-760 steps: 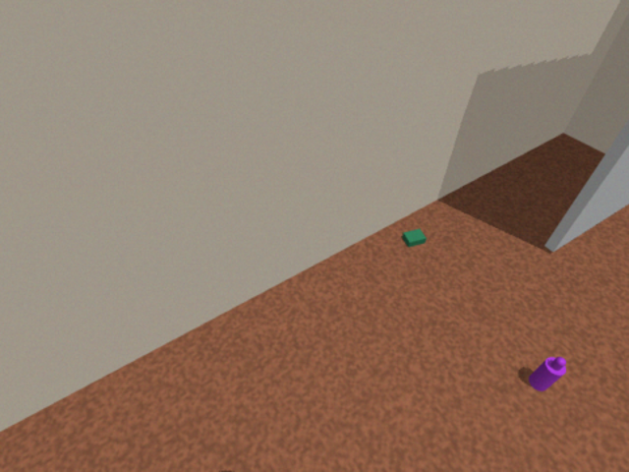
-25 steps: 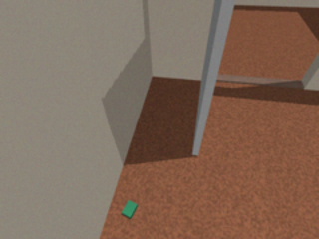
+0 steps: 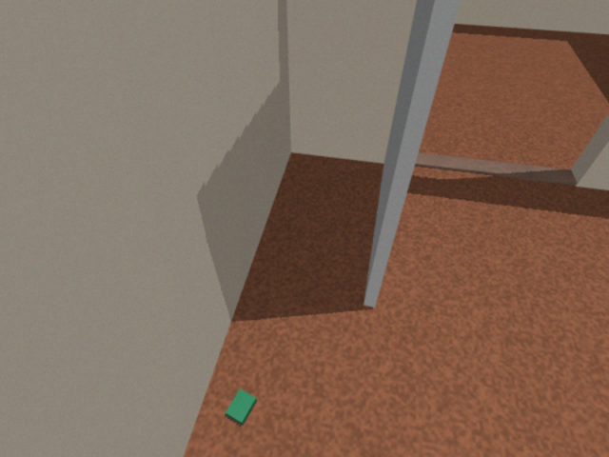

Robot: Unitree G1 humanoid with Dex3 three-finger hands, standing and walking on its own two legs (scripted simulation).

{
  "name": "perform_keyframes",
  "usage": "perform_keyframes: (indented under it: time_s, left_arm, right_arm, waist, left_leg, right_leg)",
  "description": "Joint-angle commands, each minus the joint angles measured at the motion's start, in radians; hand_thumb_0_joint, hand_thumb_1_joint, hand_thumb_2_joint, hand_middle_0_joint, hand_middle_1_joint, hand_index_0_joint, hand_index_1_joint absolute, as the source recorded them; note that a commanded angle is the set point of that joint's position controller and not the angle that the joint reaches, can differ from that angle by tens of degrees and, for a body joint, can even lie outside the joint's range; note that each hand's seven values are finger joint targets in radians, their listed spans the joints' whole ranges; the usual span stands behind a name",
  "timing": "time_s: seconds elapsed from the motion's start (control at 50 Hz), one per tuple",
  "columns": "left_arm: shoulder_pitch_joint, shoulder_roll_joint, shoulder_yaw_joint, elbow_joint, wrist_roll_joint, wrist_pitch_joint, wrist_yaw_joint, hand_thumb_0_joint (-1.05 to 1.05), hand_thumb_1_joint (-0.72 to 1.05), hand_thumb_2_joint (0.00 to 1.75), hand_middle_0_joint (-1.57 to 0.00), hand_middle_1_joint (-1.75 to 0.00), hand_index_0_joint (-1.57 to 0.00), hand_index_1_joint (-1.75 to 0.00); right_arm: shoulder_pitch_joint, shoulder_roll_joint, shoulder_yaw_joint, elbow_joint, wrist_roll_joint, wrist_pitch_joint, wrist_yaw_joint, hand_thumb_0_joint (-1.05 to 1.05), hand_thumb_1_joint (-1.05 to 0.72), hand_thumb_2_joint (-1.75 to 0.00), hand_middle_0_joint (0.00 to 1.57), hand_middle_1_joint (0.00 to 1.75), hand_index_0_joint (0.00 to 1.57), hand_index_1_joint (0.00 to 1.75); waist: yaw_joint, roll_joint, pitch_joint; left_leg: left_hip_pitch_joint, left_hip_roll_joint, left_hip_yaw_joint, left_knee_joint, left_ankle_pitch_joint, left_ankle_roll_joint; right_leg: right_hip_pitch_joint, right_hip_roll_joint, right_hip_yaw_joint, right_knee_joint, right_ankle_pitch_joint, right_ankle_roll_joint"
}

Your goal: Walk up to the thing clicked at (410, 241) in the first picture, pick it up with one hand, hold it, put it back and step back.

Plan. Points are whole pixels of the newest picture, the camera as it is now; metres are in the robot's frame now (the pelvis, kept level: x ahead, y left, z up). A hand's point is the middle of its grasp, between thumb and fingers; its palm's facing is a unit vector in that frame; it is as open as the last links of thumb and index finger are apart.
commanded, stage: walk up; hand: left
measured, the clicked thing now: (241, 406) +0.43 +0.21 -0.76
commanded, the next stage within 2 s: none
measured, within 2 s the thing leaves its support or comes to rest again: neither
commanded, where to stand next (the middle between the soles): +0.07 -0.01 m, yaw -2 degrees
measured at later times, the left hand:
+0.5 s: hand out of the picture +0.07 +0.27 -0.16, palm faces +0.01 -0.91 -0.41, open 7.3 cm
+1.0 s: hand out of the picture -0.02 +0.28 -0.15, palm faces +0.07 -0.92 -0.39, open 7.4 cm
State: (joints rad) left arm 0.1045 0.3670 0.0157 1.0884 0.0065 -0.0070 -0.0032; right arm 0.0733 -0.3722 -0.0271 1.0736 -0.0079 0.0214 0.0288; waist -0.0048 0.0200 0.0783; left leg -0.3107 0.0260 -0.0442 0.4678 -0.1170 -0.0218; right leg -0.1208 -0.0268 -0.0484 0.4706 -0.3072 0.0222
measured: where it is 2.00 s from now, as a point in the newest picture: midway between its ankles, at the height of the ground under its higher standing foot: outside the picture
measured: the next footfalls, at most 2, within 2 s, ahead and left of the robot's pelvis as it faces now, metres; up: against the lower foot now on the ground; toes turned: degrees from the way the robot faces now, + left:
left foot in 0.84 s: -0.05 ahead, +0.14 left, +0.00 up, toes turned +3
right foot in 1.12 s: +0.11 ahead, -0.13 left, +0.00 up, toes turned +2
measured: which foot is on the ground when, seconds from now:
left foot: down 0.00-0.56, up 0.58-0.82, down 0.84-1.00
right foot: down 0.00-0.86, up 0.88-1.00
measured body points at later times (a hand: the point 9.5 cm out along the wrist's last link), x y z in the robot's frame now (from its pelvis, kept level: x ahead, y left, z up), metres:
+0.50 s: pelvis -0.02 -0.01 -0.01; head +0.04 -0.01 +0.44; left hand +0.07 +0.32 -0.13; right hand +0.10 -0.31 -0.14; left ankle +0.09 +0.13 -0.74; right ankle -0.04 -0.13 -0.73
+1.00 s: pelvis -0.04 +0.00 -0.01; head -0.02 +0.00 +0.44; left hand -0.02 +0.33 -0.12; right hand +0.05 -0.30 -0.13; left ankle -0.09 +0.14 -0.74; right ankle -0.02 -0.13 -0.69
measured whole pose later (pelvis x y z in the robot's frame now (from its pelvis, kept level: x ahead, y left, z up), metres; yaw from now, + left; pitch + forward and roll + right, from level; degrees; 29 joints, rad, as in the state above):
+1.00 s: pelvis -0.04 +0.00 -0.01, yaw +5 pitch -3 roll +1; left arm 0.27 0.41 0.06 0.92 0.02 0.01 -0.01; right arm 0.26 -0.35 -0.05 0.93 -0.03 -0.02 0.03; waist 0.00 -0.03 0.08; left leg -0.14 -0.01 -0.04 0.55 -0.36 0.00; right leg -0.41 -0.03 0.03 0.95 -0.49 -0.03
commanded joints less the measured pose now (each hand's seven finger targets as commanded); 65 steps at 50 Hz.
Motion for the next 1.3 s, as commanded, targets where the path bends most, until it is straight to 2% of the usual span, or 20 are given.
perform_keyframes:
  time_s: [0.0, 0.3, 0.36, 0.46, 0.5, 0.52, 0.54, 0.58, 0.64, 0.74, 0.8, 0.82, 0.84, 0.88, 0.94, 1.02, 1.1, 1.12, 1.16, 1.28]
  left_arm:
    - [-0.057, 0.237, 0.051, -0.063, 0.003, -0.029, 0.017, 0.00, 0.90, 0.90, -0.20, -0.30, -0.20, -0.30]
    - [-0.008, 0.221, 0.051, -0.050, 0.002, -0.020, 0.011, 0.00, 0.90, 0.90, -0.20, -0.30, -0.20, -0.30]
    - [0.033, 0.237, 0.067, -0.079, -0.023, 0.001, 0.032, 0.00, 0.90, 0.90, -0.20, -0.30, -0.20, -0.30]
    - [0.160, 0.199, 0.079, -0.103, -0.017, 0.031, 0.036, 0.00, 0.90, 0.90, -0.20, -0.30, -0.20, -0.30]
    - [0.260, 0.228, 0.095, -0.089, -0.005, 0.031, 0.036, 0.00, 0.90, 0.90, -0.20, -0.30, -0.20, -0.30]
    - [0.251, 0.301, 0.113, -0.108, 0.014, 0.023, 0.041, 0.00, 0.90, 0.90, -0.20, -0.30, -0.20, -0.30]
    - [0.157, 0.379, 0.132, -0.167, 0.032, 0.010, 0.044, 0.00, 0.90, 0.90, -0.20, -0.30, -0.20, -0.30]
    - [0.026, 0.376, 0.130, -0.225, 0.040, -0.006, 0.055, 0.00, 0.90, 0.90, -0.20, -0.30, -0.20, -0.30]
    - [-0.062, 0.310, 0.131, -0.266, 0.044, -0.018, 0.059, 0.00, 0.90, 0.90, -0.20, -0.30, -0.20, -0.30]
    - [0.134, 0.263, 0.118, -0.249, 0.059, -0.030, 0.040, 0.00, 0.90, 0.90, -0.20, -0.30, -0.20, -0.30]
    - [0.142, 0.298, 0.121, -0.265, 0.033, -0.005, 0.011, 0.00, 0.90, 0.90, -0.20, -0.30, -0.20, -0.30]
    - [0.180, 0.231, 0.098, -0.269, 0.030, -0.001, 0.010, 0.00, 0.90, 0.90, -0.20, -0.30, -0.20, -0.30]
    - [0.203, 0.131, 0.072, -0.293, 0.019, -0.005, 0.008, 0.00, 0.90, 0.90, -0.20, -0.30, -0.20, -0.30]
    - [0.023, 0.260, 0.097, -0.311, 0.031, -0.017, 0.022, 0.00, 0.90, 0.90, -0.20, -0.30, -0.20, -0.30]
    - [0.104, 0.246, 0.098, -0.278, 0.007, -0.037, -0.006, 0.00, 0.90, 0.90, -0.20, -0.30, -0.20, -0.30]
    - [0.116, 0.190, 0.087, -0.265, 0.007, -0.038, -0.014, 0.00, 0.90, 0.90, -0.20, -0.30, -0.20, -0.30]
    - [0.218, 0.213, 0.094, -0.198, 0.003, -0.048, 0.011, 0.00, 0.90, 0.90, -0.20, -0.30, -0.20, -0.30]
    - [0.227, 0.266, 0.109, -0.198, 0.010, -0.053, 0.019, 0.00, 0.90, 0.90, -0.20, -0.30, -0.20, -0.30]
    - [0.160, 0.348, 0.115, -0.238, 0.011, -0.053, 0.024, 0.00, 0.90, 0.90, -0.20, -0.30, -0.20, -0.30]
    - [0.039, 0.302, 0.110, -0.251, 0.026, -0.030, 0.028, 0.00, 0.90, 0.90, -0.20, -0.30, -0.20, -0.30]
  right_arm:
    - [-0.042, -0.205, -0.039, -0.061, 0.005, -0.021, -0.007, 0.00, -0.90, -0.90, 0.20, 0.30, 0.20, 0.30]
    - [-0.062, -0.216, -0.039, -0.063, -0.001, -0.023, -0.009, 0.00, -0.90, -0.90, 0.20, 0.30, 0.20, 0.30]
    - [-0.027, -0.255, -0.069, -0.088, 0.003, 0.004, -0.017, 0.00, -0.90, -0.90, 0.20, 0.30, 0.20, 0.30]
    - [-0.096, -0.276, -0.099, -0.197, -0.009, 0.040, -0.019, 0.00, -0.90, -0.90, 0.20, 0.30, 0.20, 0.30]
    - [-0.172, -0.264, -0.103, -0.249, -0.017, 0.060, -0.019, 0.00, -0.90, -0.90, 0.20, 0.30, 0.20, 0.30]
    - [-0.189, -0.206, -0.095, -0.268, -0.010, 0.064, -0.021, 0.00, -0.90, -0.90, 0.20, 0.30, 0.20, 0.30]
    - [-0.155, -0.160, -0.082, -0.278, -0.012, 0.067, -0.027, 0.00, -0.90, -0.90, 0.20, 0.30, 0.20, 0.30]
    - [-0.003, -0.184, -0.095, -0.249, -0.023, 0.070, -0.025, 0.00, -0.90, -0.90, 0.20, 0.30, 0.20, 0.30]
    - [0.084, -0.234, -0.121, -0.227, -0.008, 0.057, -0.009, 0.00, -0.90, -0.90, 0.20, 0.30, 0.20, 0.30]
    - [-0.026, -0.185, -0.082, -0.256, -0.016, 0.005, 0.005, 0.00, -0.90, -0.90, 0.20, 0.30, 0.20, 0.30]
    - [0.126, -0.177, -0.090, -0.214, -0.031, -0.033, -0.003, 0.00, -0.90, -0.90, 0.20, 0.30, 0.20, 0.30]
    - [0.187, -0.219, -0.111, -0.192, -0.034, -0.050, -0.012, 0.00, -0.90, -0.90, 0.20, 0.30, 0.20, 0.30]
    - [0.198, -0.295, -0.126, -0.209, -0.049, -0.063, -0.021, 0.00, -0.90, -0.90, 0.20, 0.30, 0.20, 0.30]
    - [0.219, -0.418, -0.149, -0.204, -0.015, -0.065, -0.023, 0.00, -0.90, -0.90, 0.20, 0.30, 0.20, 0.30]
    - [0.120, -0.269, -0.100, -0.239, -0.021, -0.082, -0.029, 0.00, -0.90, -0.90, 0.20, 0.30, 0.20, 0.30]
    - [0.134, -0.251, -0.085, -0.244, -0.008, -0.079, -0.034, 0.00, -0.90, -0.90, 0.20, 0.30, 0.20, 0.30]
    - [0.060, -0.194, -0.061, -0.275, 0.023, -0.033, -0.037, 0.00, -0.90, -0.90, 0.20, 0.30, 0.20, 0.30]
    - [0.092, -0.156, -0.050, -0.279, 0.031, -0.026, -0.038, 0.00, -0.90, -0.90, 0.20, 0.30, 0.20, 0.30]
    - [0.183, -0.171, -0.056, -0.246, 0.022, 0.017, -0.052, 0.00, -0.90, -0.90, 0.20, 0.30, 0.20, 0.30]
    - [0.219, -0.210, -0.068, -0.177, 0.004, 0.027, -0.035, 0.00, -0.90, -0.90, 0.20, 0.30, 0.20, 0.30]
  waist:
    - [-0.008, -0.027, -0.098]
    - [0.009, 0.037, -0.126]
    - [0.000, 0.081, -0.128]
    - [0.035, 0.207, -0.227]
    - [0.097, 0.124, -0.189]
    - [0.124, -0.134, -0.103]
    - [0.090, -0.240, -0.040]
    - [0.004, -0.164, -0.070]
    - [-0.045, -0.149, -0.076]
    - [0.092, -0.225, -0.149]
    - [0.008, -0.226, -0.120]
    - [-0.018, -0.056, -0.147]
    - [-0.007, 0.180, -0.135]
    - [-0.079, 0.127, -0.003]
    - [-0.011, 0.101, 0.046]
    - [-0.014, 0.152, 0.000]
    - [0.054, 0.104, -0.069]
    - [0.060, -0.036, -0.111]
    - [0.027, -0.148, -0.145]
    - [0.005, -0.187, -0.075]
  left_leg:
    - [0.135, 0.070, -0.087, -0.053, 0.030, 0.058]
    - [0.094, 0.088, -0.145, -0.131, -0.067, 0.068]
    - [0.119, 0.116, -0.129, -0.014, 0.476, 0.124]
    - [-0.035, 0.221, -0.246, -0.064, 0.267, 0.248]
    - [-0.151, 0.142, -0.191, 0.086, 0.050, 0.188]
    - [-0.209, -0.058, -0.101, 0.316, -0.121, 0.086]
    - [-0.261, -0.153, -0.119, 0.521, -0.408, 0.027]
    - [-0.238, -0.115, -0.183, 0.730, -0.446, 0.030]
    - [-0.166, -0.096, -0.144, 0.818, -0.338, 0.003]
    - [-0.192, -0.060, 0.004, 0.276, -0.407, 0.000]
    - [0.105, -0.085, 0.097, -0.138, -0.266, 0.031]
    - [0.314, -0.018, -0.044, -0.169, -0.188, 0.056]
    - [0.433, 0.191, -0.403, -0.169, -0.122, 0.130]
    - [0.226, 0.418, -0.659, -0.225, -0.322, 0.347]
    - [0.278, 0.214, -0.239, -0.113, 0.025, 0.241]
    - [0.128, 0.176, -0.092, -0.032, 0.336, 0.193]
    - [-0.009, 0.070, 0.024, 0.218, 0.197, 0.110]
    - [-0.081, 0.024, 0.044, 0.344, 0.016, 0.081]
    - [-0.039, -0.041, -0.051, 0.575, -0.533, 0.060]
    - [-0.065, -0.003, -0.038, 0.503, -0.410, 0.045]
  right_leg:
    - [-0.101, -0.115, 0.106, -0.145, 0.056, -0.063]
    - [-0.018, -0.080, 0.059, -0.118, 0.028, -0.056]
    - [-0.055, -0.045, 0.025, 0.096, 0.287, -0.047]
    - [-0.006, 0.034, 0.027, 0.369, -0.205, -0.069]
    - [-0.010, -0.051, 0.114, 0.198, -0.173, -0.122]
    - [-0.110, -0.241, 0.345, -0.079, 0.009, -0.182]
    - [-0.188, -0.400, 0.530, -0.181, 0.174, -0.251]
    - [-0.239, -0.437, 0.482, -0.107, 0.401, -0.322]
    - [-0.242, -0.294, 0.265, -0.020, 0.387, -0.270]
    - [0.110, -0.203, 0.217, 0.008, 0.001, -0.214]
    - [-0.025, -0.181, 0.163, 0.183, 0.128, -0.180]
    - [-0.189, -0.125, 0.097, 0.399, 0.105, -0.120]
    - [-0.471, -0.013, 0.045, 0.580, -0.257, -0.042]
    - [-0.564, -0.043, 0.172, 0.589, -0.301, -0.052]
    - [-0.512, -0.053, 0.147, 0.435, -0.161, -0.054]
    - [-0.247, -0.018, 0.031, 0.253, -0.046, -0.038]
    - [0.029, 0.033, -0.011, 0.024, 0.271, -0.056]
    - [0.104, -0.055, 0.107, 0.004, 0.456, -0.080]
    - [-0.077, -0.367, 0.570, -0.155, 0.168, -0.242]
    - [-0.189, -0.219, 0.373, -0.161, -0.234, -0.188]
